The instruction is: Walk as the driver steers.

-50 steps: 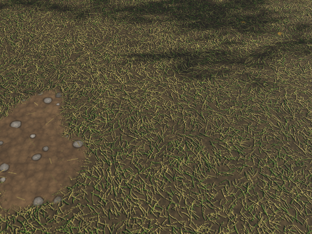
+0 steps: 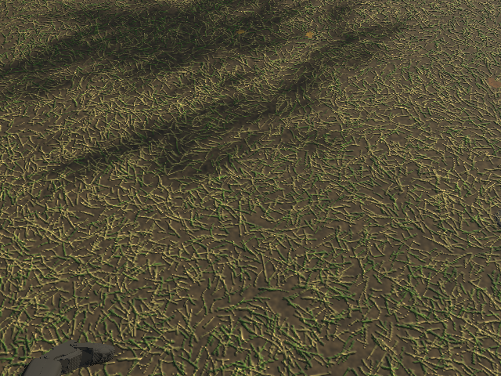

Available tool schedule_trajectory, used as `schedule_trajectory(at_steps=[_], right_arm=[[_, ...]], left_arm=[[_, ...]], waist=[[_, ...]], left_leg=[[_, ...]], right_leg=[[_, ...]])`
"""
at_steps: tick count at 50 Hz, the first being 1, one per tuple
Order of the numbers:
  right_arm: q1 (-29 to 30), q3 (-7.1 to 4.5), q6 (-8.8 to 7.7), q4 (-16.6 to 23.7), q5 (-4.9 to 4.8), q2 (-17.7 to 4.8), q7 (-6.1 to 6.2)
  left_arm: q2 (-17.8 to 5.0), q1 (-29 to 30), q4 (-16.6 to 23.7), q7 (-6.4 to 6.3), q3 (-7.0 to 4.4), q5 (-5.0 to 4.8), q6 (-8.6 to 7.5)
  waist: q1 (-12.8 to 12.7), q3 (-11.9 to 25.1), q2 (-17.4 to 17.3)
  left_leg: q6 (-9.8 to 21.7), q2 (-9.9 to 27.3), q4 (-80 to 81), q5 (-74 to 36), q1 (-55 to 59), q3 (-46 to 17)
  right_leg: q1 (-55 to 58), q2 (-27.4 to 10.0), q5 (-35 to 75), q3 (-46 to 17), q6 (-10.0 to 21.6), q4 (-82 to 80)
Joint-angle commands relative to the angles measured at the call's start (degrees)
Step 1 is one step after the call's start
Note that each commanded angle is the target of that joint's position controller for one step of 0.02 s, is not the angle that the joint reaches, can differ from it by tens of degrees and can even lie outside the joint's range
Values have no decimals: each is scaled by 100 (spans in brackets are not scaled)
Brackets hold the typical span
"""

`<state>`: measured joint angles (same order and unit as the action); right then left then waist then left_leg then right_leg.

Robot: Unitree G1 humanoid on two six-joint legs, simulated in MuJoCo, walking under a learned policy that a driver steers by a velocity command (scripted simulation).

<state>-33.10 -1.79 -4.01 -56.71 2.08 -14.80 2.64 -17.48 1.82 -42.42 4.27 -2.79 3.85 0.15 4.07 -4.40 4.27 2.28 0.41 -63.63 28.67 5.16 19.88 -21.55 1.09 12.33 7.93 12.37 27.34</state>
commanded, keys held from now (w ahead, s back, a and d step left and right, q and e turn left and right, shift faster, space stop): w+e+shift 0.18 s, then w+q+shift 0.82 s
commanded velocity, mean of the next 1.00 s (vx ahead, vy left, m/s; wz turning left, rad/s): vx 1.00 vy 0.00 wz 0.19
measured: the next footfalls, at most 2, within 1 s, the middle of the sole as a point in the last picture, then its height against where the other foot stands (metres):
left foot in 0.32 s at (202, 344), level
right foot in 0.74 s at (281, 229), level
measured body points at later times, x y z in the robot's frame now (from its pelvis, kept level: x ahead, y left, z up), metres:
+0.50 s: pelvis +0.49 +0.05 -0.03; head +0.50 +0.05 +0.42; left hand +0.70 +0.28 -0.13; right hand +0.42 -0.22 -0.16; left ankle +0.52 +0.14 -0.76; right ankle +0.43 -0.07 -0.67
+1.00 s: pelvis +0.96 +0.00 -0.03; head +0.98 +0.01 +0.42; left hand +0.87 +0.29 -0.15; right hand +1.23 -0.22 -0.10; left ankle +1.01 +0.11 -0.68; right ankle +0.88 -0.13 -0.76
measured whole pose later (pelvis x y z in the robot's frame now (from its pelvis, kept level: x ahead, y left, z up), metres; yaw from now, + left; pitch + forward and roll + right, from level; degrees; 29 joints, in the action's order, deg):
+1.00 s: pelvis +0.96 +0.00 -0.03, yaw +15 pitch +2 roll -3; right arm -4.6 -4.5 0.0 -40.3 1.6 -21.1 -3.8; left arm -18.5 -24.2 -51.7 -0.5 -3.6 1.5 -6.3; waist -3.0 -0.9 -2.7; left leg 6.0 3.8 -66.5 9.4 -42.8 2.2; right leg 0.3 0.9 -19.0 10.9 -0.3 17.3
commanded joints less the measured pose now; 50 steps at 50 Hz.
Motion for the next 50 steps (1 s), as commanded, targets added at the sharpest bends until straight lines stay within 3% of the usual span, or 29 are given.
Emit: schedule_trajectory(at_steps=[1, 2, 3, 4, 6, 8, 11, 13, 14, 16, 17, 18, 19, 20, 21, 23, 25, 30, 34, 36, 37, 38, 39, 40, 41, 42, 44, 46, 50], right_arm=[[1662, -208, -68, 869, 56, -756, -92], [1458, -83, -146, 1378, 20, -590, -69], [1520, -41, -287, 1631, 38, -844, -130], [1788, -83, -296, 1689, 5, -1014, -182], [1923, -184, -72, 1497, 191, -1189, -238], [2380, -142, 30, 1685, 165, -991, -267], [2158, -60, -56, 1482, -98, -512, -405], [2320, -117, -76, 1456, -134, -572, -434], [2127, -183, -64, 1384, -123, -662, -408], [0, -429, 31, 753, -132, -1035, -275], [-1120, -531, 86, 549, -54, -1489, -190], [-929, -482, 87, 335, -3, -1558, -282], [435, -455, 93, 650, -10, -1344, -377], [1126, -421, 51, 895, -54, -969, -408], [1128, -397, 33, 787, -55, -867, -421], [925, -312, -29, 548, -103, -754, -352], [753, -302, -101, 422, -182, -750, -305], [877, -463, -157, 607, -194, -992, -349], [694, -511, -139, 616, -295, -1056, -339], [750, -575, -106, 642, -249, -1322, -327], [972, -580, -127, 742, -229, -1313, -358], [1053, -400, -187, 943, -170, -599, -342], [421, -258, -151, 1320, -488, -180, -335], [789, -268, -30, 1132, -314, -581, -263], [1309, -300, 32, 1147, -191, -719, -313], [1601, -303, 77, 1173, -149, -676, -382], [1947, -253, 228, 1407, -27, -408, -537], [2408, -172, 362, 1725, -37, -230, -607], [3205, -14, 363, 2274, -49, -281, -788]], left_arm=[[-1520, -3496, -1099, -173, -566, -336, 54], [-1745, -3659, -1099, -220, -548, -387, -6], [-1572, -3396, -877, -285, -526, -325, -21], [-1456, -2528, -724, -462, -511, -233, -14], [-1070, -1541, -456, -544, -312, -177, -181], [-1079, -1358, -426, -496, -304, -228, -429], [-969, -1485, -634, -388, -356, -383, -609], [-948, -2001, -863, -308, -335, -460, -625], [-1044, -2114, -934, -289, -349, -430, -617], [-1159, -1822, -943, -326, -381, -154, -537], [-649, -1526, -850, -359, -263, -99, -558], [198, -2079, -486, -257, -73, -333, -694], [-80, -2317, -405, -279, -23, -264, -707], [-357, -1814, -421, -282, -54, -189, -678], [-348, -1340, -304, -287, -31, -86, -668], [-130, -939, -31, -254, 65, 43, -559], [-69, -669, 157, -233, 161, 28, -483], [-77, 619, 755, -114, 327, -195, -532], [-380, 413, 799, -243, 203, -248, -549], [-685, -822, 466, -394, 33, -237, -591], [-933, -1901, 239, -521, -87, -194, -604], [-1346, -3102, 111, -653, -223, -41, -602], [-1675, -2536, 182, -605, -288, 57, -555], [-1075, -1884, 307, -572, -252, 12, -521], [-546, -1602, 342, -542, -133, -42, -527], [-341, -1627, 206, -515, -84, -24, -545], [-204, -1966, -163, -529, -27, -86, -627], [-9, -2268, -456, -459, 18, -241, -721], [-186, -1910, -510, -450, 0, -255, -827]], waist=[[-1765, 478, 703], [-1425, 1272, 202], [-1333, 1674, -372], [-823, 705, -380], [-150, -343, -703], [6, -735, -987], [-73, -206, -487], [-349, -198, -427], [-250, -23, -417], [997, 973, -408], [1565, 1335, -1226], [626, 1506, -3427], [-77, 831, -2538], [-118, 483, -1260], [-125, 133, -552], [-347, 66, -628], [-428, -122, -776], [-148, -290, -690], [-185, 184, -716], [-777, 1040, -558], [-1324, 1600, -488], [-1636, 2443, 334], [-889, 2885, 2037], [-837, 1901, 1018], [-879, 1195, 216], [-830, 740, -301], [-647, 394, -37], [-560, 264, 58], [-262, -73, -56]], left_leg=[[-117, -21, -4538, 587, -5314, -950], [-173, 356, -4342, 493, -6397, -1766], [-218, 448, -3261, -19, -6829, -2402], [-376, 581, -1947, -303, -6660, -2516], [-729, 889, -545, -222, -5166, -2667], [-886, 952, 874, -777, -3752, -2523], [-501, 553, 2186, -3326, -1749, -1901], [-173, 393, 2642, -3404, -1724, -1714], [-20, 161, 2790, -2982, -1560, -1549], [193, -293, 2618, -1747, -19, -1247], [548, 556, 2911, -106, 527, -2534], [1058, 1471, 4761, 1170, 940, -6512], [1364, 1734, 5397, 2253, 686, -7404], [1400, 1660, 5152, 1919, 57, -6675], [1299, 1361, 5017, 989, -629, -5966], [1161, 864, 4994, -16, -1286, -5041], [1263, 612, 5275, -538, -1697, -4671], [1156, 346, 5979, -2131, -2460, -4069], [793, 506, 5207, -4001, -1461, -4111], [569, 248, 3365, -5543, -1330, -3859], [474, 2, 1913, -5045, -2091, -3761], [554, -304, 14, -2329, -2960, -3379], [458, -666, -1350, -107, -4434, -2792], [531, -121, -1711, -739, -5072, -2631], [507, 103, -1512, -1152, -5113, -2500], [456, 272, -1281, -1310, -4947, -2487], [400, 492, -1032, -1353, -4915, -2447], [387, 624, -975, -1378, -5275, -2322], [383, 580, 293, -2535, -4959, -1899]], right_leg=[[4964, -698, 1583, -1187, 696, 936], [5977, -1348, 1922, -2240, 1117, 1173], [6012, -1748, -1155, -3705, 1467, 91], [4389, -1967, -2854, -4458, 1369, -1171], [1848, -1715, -2418, -4304, 1313, -1624], [9, -1160, -1442, -3629, 1078, -1761], [-489, -298, -1129, -2443, 460, -1736], [450, -327, -159, -2174, 231, -1525], [1019, -348, 954, -2013, 103, -1014], [1203, -326, 2522, -1560, -168, 1792], [377, 240, 700, -1100, -406, 4826], [-1323, 1354, -3902, -1665, -531, 6141], [-2340, 551, -3603, -1536, -400, 6152], [-2235, 83, -3021, -1436, -434, 5678], [-2004, -112, -2923, -1387, -516, 5154], [-1612, -356, -3009, -1326, -730, 4342], [-1552, -445, -3067, -1143, -966, 3555], [-353, -261, -1196, -695, -1470, 839], [412, -105, -969, -829, -1315, 154], [1852, 103, -1828, -737, -1137, 94], [3171, -364, -2330, -1065, -1024, 272], [4377, -1818, -4539, -2549, -887, 167], [4806, -2978, -6332, -5832, -353, -1311], [4004, -2729, -6709, -5577, -228, -1491], [3330, -2420, -5573, -4354, -298, -1343], [2711, -2174, -4153, -3421, -364, -1376], [2274, -1821, -2744, -2242, -591, -1437], [2319, -1728, -1477, -1510, -738, -1503], [1702, -1373, -222, -68, -897, -1994]])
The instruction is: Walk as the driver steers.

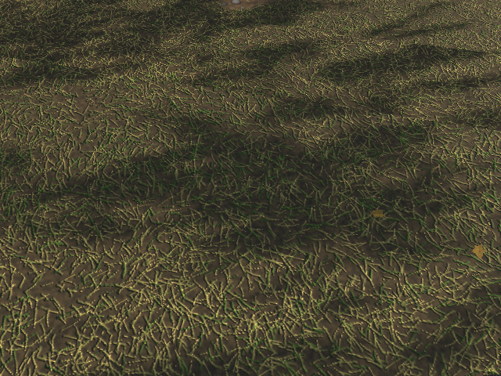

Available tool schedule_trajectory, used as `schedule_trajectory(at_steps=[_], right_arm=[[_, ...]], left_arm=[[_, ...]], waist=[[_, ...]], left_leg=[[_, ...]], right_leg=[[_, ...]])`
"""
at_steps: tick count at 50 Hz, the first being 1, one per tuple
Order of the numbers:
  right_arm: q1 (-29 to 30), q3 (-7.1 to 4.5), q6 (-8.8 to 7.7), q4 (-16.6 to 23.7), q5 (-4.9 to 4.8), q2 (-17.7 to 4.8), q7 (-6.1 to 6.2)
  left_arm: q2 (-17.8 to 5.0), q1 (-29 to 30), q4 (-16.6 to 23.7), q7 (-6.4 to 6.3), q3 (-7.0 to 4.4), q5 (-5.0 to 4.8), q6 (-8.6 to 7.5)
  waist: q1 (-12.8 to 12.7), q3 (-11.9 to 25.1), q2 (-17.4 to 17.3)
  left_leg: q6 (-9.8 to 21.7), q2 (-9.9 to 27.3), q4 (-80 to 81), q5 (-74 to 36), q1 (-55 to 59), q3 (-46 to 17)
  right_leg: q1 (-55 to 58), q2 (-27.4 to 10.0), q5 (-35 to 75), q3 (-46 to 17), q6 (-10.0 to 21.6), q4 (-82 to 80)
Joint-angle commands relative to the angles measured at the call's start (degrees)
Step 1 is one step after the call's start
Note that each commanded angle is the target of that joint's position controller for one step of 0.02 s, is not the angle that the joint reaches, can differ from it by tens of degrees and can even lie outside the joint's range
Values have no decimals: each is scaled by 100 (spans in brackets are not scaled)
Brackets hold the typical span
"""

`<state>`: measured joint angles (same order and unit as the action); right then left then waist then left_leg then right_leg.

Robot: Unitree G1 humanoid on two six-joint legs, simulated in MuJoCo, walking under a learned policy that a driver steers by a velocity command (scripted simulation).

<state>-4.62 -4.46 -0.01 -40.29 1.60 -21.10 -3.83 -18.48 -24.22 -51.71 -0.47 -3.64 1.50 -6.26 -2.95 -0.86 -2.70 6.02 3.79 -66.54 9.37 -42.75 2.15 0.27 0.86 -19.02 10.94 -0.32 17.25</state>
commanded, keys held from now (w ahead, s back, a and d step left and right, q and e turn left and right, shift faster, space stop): w+q+shift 0.14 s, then w+e+shift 0.86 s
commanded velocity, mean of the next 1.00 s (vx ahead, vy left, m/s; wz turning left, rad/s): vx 1.00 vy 0.00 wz -0.27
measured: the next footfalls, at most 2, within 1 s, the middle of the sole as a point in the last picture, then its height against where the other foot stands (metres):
left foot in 0.18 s outside the picture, level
right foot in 0.62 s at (273, 268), level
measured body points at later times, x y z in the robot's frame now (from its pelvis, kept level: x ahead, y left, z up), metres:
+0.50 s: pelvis +0.47 +0.04 -0.01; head +0.50 +0.04 +0.44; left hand +0.59 +0.30 -0.12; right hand +0.50 -0.23 -0.14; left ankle +0.32 +0.05 -0.73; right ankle +0.71 -0.07 -0.67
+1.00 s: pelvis +0.96 +0.02 -0.01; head +1.00 +0.00 +0.44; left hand +0.99 +0.32 -0.12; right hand +1.19 -0.24 -0.06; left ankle +1.22 +0.12 -0.70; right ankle +0.76 +0.01 -0.73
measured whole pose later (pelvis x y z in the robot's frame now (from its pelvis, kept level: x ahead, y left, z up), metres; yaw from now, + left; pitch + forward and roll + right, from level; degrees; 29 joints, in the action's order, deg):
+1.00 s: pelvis +0.96 +0.02 -0.01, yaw -19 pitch +4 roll +1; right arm 4.0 3.3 -3.9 -32.1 2.0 -14.7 -1.1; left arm -18.1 -27.7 -48.9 0.3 -4.6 -0.4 -3.3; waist -8.5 -2.1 -0.1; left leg -1.7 3.8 -32.5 -1.6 -39.5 -3.7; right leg 6.5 8.8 -22.9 -16.4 9.6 16.2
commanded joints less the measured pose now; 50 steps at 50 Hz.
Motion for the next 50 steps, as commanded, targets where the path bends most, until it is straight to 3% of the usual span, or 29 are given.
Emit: schedule_trajectory(at_steps=[1, 4, 6, 7, 8, 9, 10, 11, 12, 13, 14, 16, 19, 21, 24, 27, 29, 30, 31, 32, 33, 34, 35, 36, 38, 40, 43, 47, 50], right_arm=[[552, 285, -40, 696, -7, 307, -189], [745, 320, -47, 689, 10, 176, -232], [-53, 231, -64, 424, 1, -113, -159], [-996, 126, -72, 156, 10, -333, -94], [-2262, -10, -88, -290, 72, -544, 22], [-2320, -216, -6, -443, -88, -828, 198], [-1602, -231, 3, -108, 145, -1431, 243], [-1952, -254, 66, 51, 95, -1206, 351], [-1676, -214, -10, -123, 89, -983, 431], [-1411, -115, -127, -228, 68, -643, 442], [-1208, -47, -268, -244, 115, -477, 445], [-1139, 70, -521, -380, 33, -160, 403], [-1307, 87, -736, -583, -25, -32, 278], [-1348, 118, -800, -626, -68, 75, 240], [-1603, 157, -873, -722, -135, -4, 315], [-1681, 124, -796, -770, -84, -327, 520], [-1467, 22, -571, -682, 33, -666, 675], [-1165, -30, -441, -569, 103, -799, 707], [-758, -69, -351, -455, 137, -881, 692], [-544, 99, -410, -436, 188, -215, 524], [-1028, 289, -552, 182, 27, 444, 403], [-757, 370, -729, 385, 82, 154, 406], [-521, 356, -828, 400, 82, -77, 377], [-507, 358, -822, 357, 106, -95, 379], [-530, 428, -575, 395, 280, -35, 358], [-258, 488, -380, 552, 296, 22, 311], [747, 605, -372, 982, 162, 226, 235], [1318, 628, -428, 1226, 28, 233, 261], [614, 482, -482, 1107, -12, -134, 363]], left_arm=[[-158, 685, 396, 12, 78, -25, -194], [-559, 277, 316, -35, 20, -22, -173], [-956, 198, 387, -134, -74, -9, -16], [-1119, 384, 477, -167, -118, 12, 91], [-1095, 580, 570, -153, -91, 49, 148], [-831, 658, 534, -70, -81, 60, 155], [-205, -514, 1027, -26, 141, -65, 90], [-628, 273, 1147, -45, 93, -107, 9], [-615, 490, 1146, -51, 109, -170, 11], [-504, 599, 1091, -18, 143, -109, 60], [-362, 457, 917, 28, 182, -58, 175], [-173, 150, 681, 153, 185, -13, 454], [-42, 1019, 884, 259, 175, -113, 531], [80, 1444, 976, 306, 209, -164, 457], [217, 2019, 1125, 417, 279, -170, 362], [-12, 1840, 1038, 450, 229, -115, 364], [-389, 807, 776, 397, 93, -122, 436], [-640, -248, 484, 348, -35, -129, 470], [-897, -1451, 171, 265, -203, -109, 492], [-990, -1364, 72, 162, -283, -180, 539], [-1485, -614, 267, 140, -376, -3, 609], [-1288, -379, 504, 148, -381, -46, 598], [-950, -261, 485, 115, -322, -49, 571], [-722, -62, 423, 119, -265, -56, 544], [-593, 152, 465, 54, -182, -110, 375], [-672, 212, 535, 82, -181, -152, 228], [-694, -83, 518, 76, -217, -196, 179], [-863, -526, 485, 89, -312, -201, 236], [-1114, -114, 641, 11, -386, -183, 221]], waist=[[438, -533, 469], [476, -504, 415], [982, 63, 750], [1475, 512, 844], [1965, 981, 749], [1847, 1018, -321], [550, 1908, -1126], [1228, 2383, -116], [939, 1112, 325], [613, 379, 703], [368, 70, 872], [2, -281, 760], [173, -746, 357], [277, -737, 254], [450, -638, 233], [231, -223, -123], [-415, 386, -492], [-955, 805, -542], [-1590, 1090, -323], [-1313, 589, 641], [-207, 854, 2173], [-394, 1145, 1026], [-213, 512, 147], [120, -7, -325], [471, -360, -293], [511, -483, -121], [117, -636, 234], [-403, -226, 615], [38, 346, 648]], left_leg=[[53, 150, 1147, -896, 160, 145], [296, -465, 2167, -1147, 1344, 913], [483, -869, 2298, -673, 2332, 978], [636, -1007, 2303, -391, 3372, 833], [903, -934, 2737, -273, 5029, 247], [1002, -434, 3244, 94, 6098, -693], [1773, 1439, 3388, -985, 7392, -3485], [1906, 1545, 4527, 644, 7228, -4284], [1602, 1527, 5062, 1111, 6070, -3768], [1321, 1308, 5215, 1009, 4891, -3180], [1157, 1170, 5303, 595, 3979, -2618], [815, 866, 5704, 355, 2789, -1671], [277, 344, 6129, -912, 2773, -393], [-17, 1, 6173, -2009, 3016, 398], [-209, 171, 6401, -3213, 3612, 880], [-482, 415, 5701, -6107, 4846, 1152], [-570, 656, 4198, -7802, 5231, 1156], [-528, 760, 2834, -7931, 4958, 1088], [-431, 658, 768, -6881, 4116, 1026], [-329, -276, -1392, -1352, 2544, 923], [-714, -1032, -3220, 2083, -360, 126], [-525, -725, -2956, 1596, -848, -789], [-466, -377, -2216, 1026, -726, -903], [-486, -134, -1579, 812, -350, -787], [-720, 140, -916, 863, 236, -721], [-896, 267, 66, 831, 711, -430], [-982, 155, 1718, -548, 969, -107], [-834, -263, 3022, -1430, 1145, -49], [-670, -591, 3676, -1049, 2676, -235]], right_leg=[[-624, -1221, 3136, -56, 306, -1132], [-415, -1166, 6049, 465, 133, -719], [-35, -1367, 7875, 447, 59, 674], [-253, -1505, 8204, 348, 103, 1930], [-1128, -1513, 7325, 204, 210, 3570], [-2464, -380, 1809, 244, 124, 6035], [-4211, -244, -1141, -586, 55, 7940], [-4702, -160, -478, -1289, 106, 8113], [-4993, -479, -143, -1244, 164, 7654], [-4655, -741, 51, -1313, 201, 6991], [-4134, -808, 71, -1477, 224, 6733], [-3343, -981, 173, -1688, 177, 5964], [-3811, -938, 1182, -1469, 265, 4761], [-3758, -775, 2102, -1090, 404, 3819], [-3393, -533, 3115, -477, 625, 2558], [-2966, 63, 2955, -49, 845, 2003], [-2010, 492, 1969, 54, 993, 2113], [-1058, 579, 1421, -92, 1163, 2215], [135, 436, 856, -606, 1470, 1858], [625, 59, 479, -1273, 1626, 1934], [1992, -1074, 90, -4477, 2806, 1240], [1996, -1452, -803, -5791, 2837, -71], [1158, -1418, -1101, -5478, 2492, -507], [219, -1182, -668, -4912, 2166, -610], [-980, -657, 249, -4092, 2019, -657], [-1852, -215, 697, -3432, 1932, -851], [-2057, 103, 2325, -3063, 1694, -817], [-846, -49, 3863, -3279, 1392, -418], [-565, -100, 5142, -3382, 1052, 551]])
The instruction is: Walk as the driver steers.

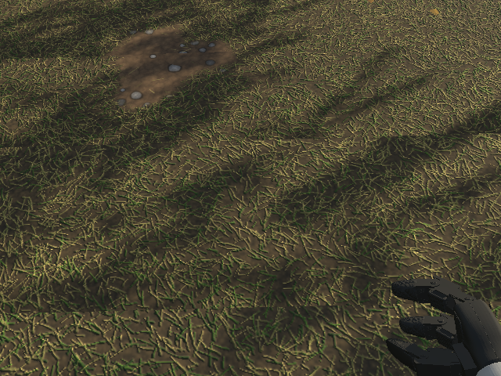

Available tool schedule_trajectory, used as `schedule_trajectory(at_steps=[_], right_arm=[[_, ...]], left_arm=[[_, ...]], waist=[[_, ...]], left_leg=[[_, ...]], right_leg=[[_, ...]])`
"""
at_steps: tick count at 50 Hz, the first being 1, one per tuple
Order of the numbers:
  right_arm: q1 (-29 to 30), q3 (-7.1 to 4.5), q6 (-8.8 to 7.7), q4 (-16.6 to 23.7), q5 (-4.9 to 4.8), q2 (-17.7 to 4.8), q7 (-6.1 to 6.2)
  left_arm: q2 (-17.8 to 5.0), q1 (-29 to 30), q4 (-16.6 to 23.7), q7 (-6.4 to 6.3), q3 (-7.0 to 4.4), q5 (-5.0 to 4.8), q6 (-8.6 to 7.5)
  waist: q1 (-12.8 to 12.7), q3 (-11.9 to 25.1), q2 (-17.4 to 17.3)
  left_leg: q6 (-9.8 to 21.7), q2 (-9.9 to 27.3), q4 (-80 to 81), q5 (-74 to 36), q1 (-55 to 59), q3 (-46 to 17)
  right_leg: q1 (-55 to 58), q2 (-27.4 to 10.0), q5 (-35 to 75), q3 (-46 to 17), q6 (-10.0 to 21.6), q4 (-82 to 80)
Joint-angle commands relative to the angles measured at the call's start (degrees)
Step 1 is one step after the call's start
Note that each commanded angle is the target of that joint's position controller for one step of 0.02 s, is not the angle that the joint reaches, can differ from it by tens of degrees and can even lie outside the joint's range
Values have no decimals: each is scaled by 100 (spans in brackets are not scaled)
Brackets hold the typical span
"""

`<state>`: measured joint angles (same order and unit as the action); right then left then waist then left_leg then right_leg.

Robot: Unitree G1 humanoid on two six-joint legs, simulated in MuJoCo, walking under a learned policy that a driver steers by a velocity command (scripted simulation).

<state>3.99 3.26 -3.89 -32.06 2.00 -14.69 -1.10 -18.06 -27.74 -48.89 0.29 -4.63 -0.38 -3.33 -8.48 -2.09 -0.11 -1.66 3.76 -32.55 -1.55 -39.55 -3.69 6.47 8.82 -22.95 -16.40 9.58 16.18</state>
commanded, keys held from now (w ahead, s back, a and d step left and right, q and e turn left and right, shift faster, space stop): w+e+shift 0.30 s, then w+shift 0.02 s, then w+q+shift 0.24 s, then q+shift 0.44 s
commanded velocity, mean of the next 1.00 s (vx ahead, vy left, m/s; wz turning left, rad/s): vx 0.76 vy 0.00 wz -0.06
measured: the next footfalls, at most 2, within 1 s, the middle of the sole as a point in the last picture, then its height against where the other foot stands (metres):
left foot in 0.06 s outside the picture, level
right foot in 0.48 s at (364, 329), level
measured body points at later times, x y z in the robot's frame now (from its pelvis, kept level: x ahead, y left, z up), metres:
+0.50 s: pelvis +0.46 -0.03 -0.02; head +0.49 -0.05 +0.43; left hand +0.79 +0.05 -0.07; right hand +0.25 -0.23 -0.15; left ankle +0.24 +0.17 -0.69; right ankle +0.54 -0.14 -0.73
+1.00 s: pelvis +0.87 -0.11 -0.16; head +0.89 -0.12 +0.29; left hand +0.97 +0.13 -0.27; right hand +0.87 -0.41 -0.28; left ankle +0.97 -0.08 -0.87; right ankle +0.67 -0.25 -0.64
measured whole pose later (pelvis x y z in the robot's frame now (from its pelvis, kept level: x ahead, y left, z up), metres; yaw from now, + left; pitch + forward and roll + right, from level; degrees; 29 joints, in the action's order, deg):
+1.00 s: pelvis +0.87 -0.11 -0.16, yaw -3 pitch -1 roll +0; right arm -20.6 -4.5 -4.5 -51.5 4.4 -19.9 -2.5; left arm -14.9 -18.6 -43.4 2.9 1.3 2.2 -6.3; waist 1.8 -3.7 -1.3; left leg 8.7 -7.2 -35.4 10.1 -24.9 2.7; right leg -17.6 1.6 -42.5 -5.0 -13.2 100.0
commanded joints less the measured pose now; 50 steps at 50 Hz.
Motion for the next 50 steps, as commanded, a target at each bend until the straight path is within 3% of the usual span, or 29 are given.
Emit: schedule_trajectory(at_steps=[1, 2, 3, 4, 5, 7, 13, 19, 21, 23, 24, 25, 26, 27, 29, 34, 35, 36, 37, 38, 39, 40, 42, 45, 46, 47, 48, 49, 50], right_arm=[[-1146, -439, -110, 72, -99, -1099, 167], [-2530, -598, -113, -270, -110, -1374, 276], [-3780, -762, -125, -496, 49, -1751, 397], [-3097, -843, -88, -371, 222, -2174, 350], [-2355, -841, -28, -216, 156, -1593, 320], [-2060, -646, -17, -369, 115, -780, 271], [-2524, -597, -310, -1139, -109, -563, 108], [-3055, -601, -360, -1543, -81, -916, 87], [-3189, -671, -262, -1681, -124, -1342, 154], [-2765, -730, -173, -1605, -163, -1763, 213], [-2554, -753, -126, -1568, -182, -1828, 221], [-2611, -725, -109, -1537, -147, -1379, 197], [-3944, -482, -129, -1334, -356, -431, 85], [-2882, -634, -141, -1247, -285, -1059, 150], [-2645, -654, -34, -1332, -223, -890, 134], [-2513, -792, 483, -1313, -16, -478, 28], [-2443, -107, 61, -1197, 821, 978, -363], [-2619, -242, -58, -1396, 673, 826, -522], [-1823, -762, -38, -1146, -547, -401, -310], [-1632, -735, -24, -954, -597, -474, -285], [-2197, -479, -46, -1282, 414, -99, -528], [-2549, -631, -11, -1332, 505, -488, -536], [-2405, -757, -32, -1394, 618, -841, -504], [-4504, -1056, -35, -2385, 445, -1433, -203], [-5500, -1134, -90, -2832, 474, -1631, -19], [-5391, -1200, -57, -2425, 336, -2319, -9], [-5000, -1175, -77, -2125, 323, -2072, -99], [-4028, -1076, -164, -1729, 99, -1641, -80], [-3268, -889, -180, -1421, -12, -1230, -74]], left_arm=[[-1382, 487, 431, -41, -330, 49, -101], [-1430, 922, 538, -17, -340, 87, -156], [-637, 1024, 714, -22, -150, 134, -226], [38, 110, 1111, -6, 90, -215, -193], [-485, 435, 923, -80, 90, -15, -70], [-681, 1203, 931, 38, 17, 185, 63], [-121, 2087, 1677, 344, 227, 230, 451], [-60, 3250, 1985, 568, 411, 184, 270], [-239, 3010, 1804, 507, 349, 217, 212], [-680, 1275, 1198, 309, 117, 384, 226], [-924, 75, 774, 194, -17, 420, 186], [-1393, -369, 581, 68, -155, 453, 144], [-1430, 214, 837, 43, -121, 437, 38], [-1062, 163, 849, 25, -118, 274, 32], [-654, 1012, 602, 48, -22, 252, -130], [-193, 1379, 230, -1, 68, 134, -437], [1361, 1543, 522, -104, 697, 799, -653], [693, 1570, 603, -194, 526, 771, -613], [-159, 1975, 443, -342, 137, -128, -525], [-338, 1525, 446, -416, 143, -228, -521], [70, 739, 337, -251, 484, 948, -565], [-223, 924, 536, -221, 345, 932, -584], [-402, 411, 400, -229, 386, 484, -596], [-943, 771, 681, -70, 329, 591, -427], [-615, 878, 758, 77, 392, 605, -353], [708, -258, 1035, 404, 719, 641, -369], [0, 139, 1195, 469, 575, 250, -477], [-486, 965, 1545, 436, 455, -69, -516], [-688, 1133, 1570, 242, 362, 15, -483]], waist=[[1116, 1020, 396], [1922, 1598, 342], [2216, 2349, -548], [1216, 3071, -2605], [1261, 2329, -1570], [1254, 885, -198], [796, -58, -480], [932, -939, -72], [680, -677, -319], [-377, 432, -654], [-917, 944, -623], [-892, 1255, 210], [251, 2657, 1635], [-153, 2157, 306], [611, 263, 13], [1176, -396, 226], [1129, 621, -594], [1101, 222, -86], [1122, -379, 221], [969, -126, 384], [1020, 45, -70], [1187, -309, 138], [1114, -630, -72], [1794, -205, -450], [2179, 428, -1823], [1310, 2799, -1606], [1907, 2685, -970], [1946, 2221, -299], [1635, 1732, 490]], left_leg=[[160, -601, 192, 466, 3374, 223], [239, -287, 47, 933, 4790, 96], [367, 1000, 1, 3047, 6143, -1188], [963, 2593, 1407, 3990, 6899, -4687], [1133, 2279, 1689, 4959, 6147, -4797], [1002, 1675, 1636, 3447, 4579, -2669], [607, 1230, 2145, 227, 3319, 111], [562, 831, 3193, -795, 2678, 1403], [746, 913, 2725, -3016, 3165, 1545], [711, 1153, 439, -5604, 3473, 1461], [718, 975, -1231, -4843, 2766, 1239], [724, 195, -3880, -696, 1772, 1152], [609, -350, -5850, 3284, -208, 163], [708, -240, -5452, 2475, -457, -103], [655, 238, -4270, 1845, -6, -150], [575, 311, -2508, 933, 441, 35], [465, 742, -1515, -1099, 1423, -518], [487, 316, -994, -2410, 1924, -9], [290, -404, -406, -2936, 1674, 718], [221, -417, -188, -3336, 2042, 681], [244, 176, -371, -3267, 2436, 223], [210, -27, -490, -2567, 2041, 489], [300, 101, 250, -2058, 1751, 666], [524, -333, 1136, -2643, 3833, 1159], [1272, -280, 1156, -3200, 6074, 652], [2716, 727, -806, -6776, 8693, -1497], [3531, 1661, -1061, -6949, 9317, -3075], [3411, 1901, -542, -3661, 8397, -3937], [3045, 1791, 119, -2790, 6187, -3866]], right_leg=[[-1242, -873, 5819, -659, -64, 1689], [-1837, -700, 5359, -525, -151, 3093], [-2789, -366, 2222, -95, -147, 5140], [-4306, 76, -732, 567, -363, 6608], [-5032, -470, -22, 812, -278, 6922], [-5009, -927, 653, 1087, -326, 6458], [-5223, -1445, 1144, 1299, -407, 5733], [-3867, -969, 2575, 2045, -103, 2634], [-2927, -529, 2277, 2332, -36, 2302], [-1295, -402, 1690, 2078, 282, 2846], [174, -548, 1389, 1727, 431, 2348], [1129, -1532, 652, 686, 649, 1937], [2828, -3269, 536, -1887, 1198, 1625], [1686, -3030, 663, -1874, 792, 729], [-489, -2715, 2077, -540, 491, 260], [-1809, -2206, 3881, 1746, -45, 337], [-2339, -1933, 1353, 2245, -402, 495], [-2831, -1370, 1188, 2912, -370, 806], [-3111, -1166, 2164, 3117, -560, 905], [-3075, -1318, 2211, 3132, -598, 1396], [-3125, -1566, 1218, 3102, -738, 1313], [-2671, -1668, 1339, 2935, -715, 1596], [-1985, -1800, 1484, 2797, -1154, 2409], [-1941, -1306, 2025, 2786, -2042, 5001], [-3476, -560, -1073, 2583, -2347, 7650], [-4690, -365, -2335, 1522, -2549, 8929], [-6585, -370, -2496, 632, -2864, 9820], [-7817, -599, -2207, 388, -2631, 9653], [-6824, -1023, -1442, 95, -2136, 8806]])
Keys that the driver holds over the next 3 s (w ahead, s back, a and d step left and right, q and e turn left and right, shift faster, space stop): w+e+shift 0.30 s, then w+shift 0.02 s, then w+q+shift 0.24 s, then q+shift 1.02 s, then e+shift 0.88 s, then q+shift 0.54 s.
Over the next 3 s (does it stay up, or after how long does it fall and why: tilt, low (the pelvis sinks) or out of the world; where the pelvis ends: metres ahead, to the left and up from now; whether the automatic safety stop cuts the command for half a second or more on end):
stays up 1.18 -0.10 -0.14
